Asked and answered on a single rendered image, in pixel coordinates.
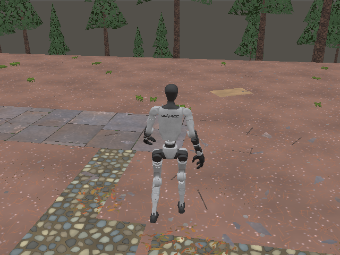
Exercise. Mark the robot left hand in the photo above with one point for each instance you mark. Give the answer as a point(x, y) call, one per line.
point(149, 143)

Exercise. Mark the left robot upper arm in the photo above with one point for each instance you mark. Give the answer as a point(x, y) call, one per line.
point(151, 119)

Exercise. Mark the robot torso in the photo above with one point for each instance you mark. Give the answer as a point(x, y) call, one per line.
point(170, 124)

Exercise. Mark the robot left forearm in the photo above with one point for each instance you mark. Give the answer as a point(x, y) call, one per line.
point(146, 136)

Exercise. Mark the right robot thigh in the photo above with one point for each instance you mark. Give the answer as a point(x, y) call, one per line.
point(182, 157)

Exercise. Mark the robot right forearm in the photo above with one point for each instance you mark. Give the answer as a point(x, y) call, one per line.
point(196, 144)

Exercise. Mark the robot right hand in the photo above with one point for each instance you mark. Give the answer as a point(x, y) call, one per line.
point(201, 160)

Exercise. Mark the right robot upper arm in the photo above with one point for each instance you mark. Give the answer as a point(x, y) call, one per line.
point(189, 121)

